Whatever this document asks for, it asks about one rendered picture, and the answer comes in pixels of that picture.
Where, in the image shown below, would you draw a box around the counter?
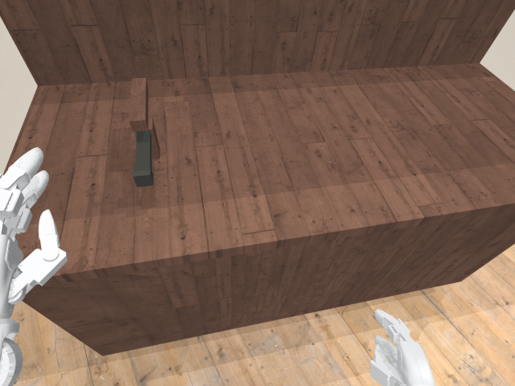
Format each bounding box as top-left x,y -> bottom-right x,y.
0,0 -> 515,356

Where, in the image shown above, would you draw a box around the robot left hand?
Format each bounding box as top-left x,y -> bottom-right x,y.
0,147 -> 68,319

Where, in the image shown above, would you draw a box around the tap lever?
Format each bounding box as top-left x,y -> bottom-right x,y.
133,130 -> 154,187

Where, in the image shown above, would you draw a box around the robot right hand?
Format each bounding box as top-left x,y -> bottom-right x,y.
370,309 -> 435,386

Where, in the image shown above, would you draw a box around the left robot forearm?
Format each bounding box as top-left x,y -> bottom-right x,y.
0,318 -> 23,386

